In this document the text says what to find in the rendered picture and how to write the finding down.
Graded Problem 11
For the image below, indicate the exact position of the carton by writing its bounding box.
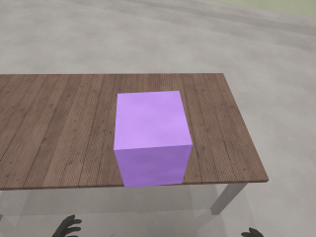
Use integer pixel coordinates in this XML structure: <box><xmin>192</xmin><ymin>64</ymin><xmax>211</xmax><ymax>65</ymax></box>
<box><xmin>114</xmin><ymin>91</ymin><xmax>193</xmax><ymax>189</ymax></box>

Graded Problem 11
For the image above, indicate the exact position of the table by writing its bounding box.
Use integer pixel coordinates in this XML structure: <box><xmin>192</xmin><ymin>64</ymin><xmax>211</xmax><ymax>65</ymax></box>
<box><xmin>0</xmin><ymin>73</ymin><xmax>269</xmax><ymax>221</ymax></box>

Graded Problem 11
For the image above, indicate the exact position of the right robot hand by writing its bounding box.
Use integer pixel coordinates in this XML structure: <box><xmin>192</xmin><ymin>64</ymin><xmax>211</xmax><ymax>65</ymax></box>
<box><xmin>241</xmin><ymin>227</ymin><xmax>264</xmax><ymax>237</ymax></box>

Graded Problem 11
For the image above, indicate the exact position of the left robot hand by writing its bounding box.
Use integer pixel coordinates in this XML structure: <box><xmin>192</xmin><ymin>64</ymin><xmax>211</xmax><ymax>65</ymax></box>
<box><xmin>52</xmin><ymin>214</ymin><xmax>82</xmax><ymax>237</ymax></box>

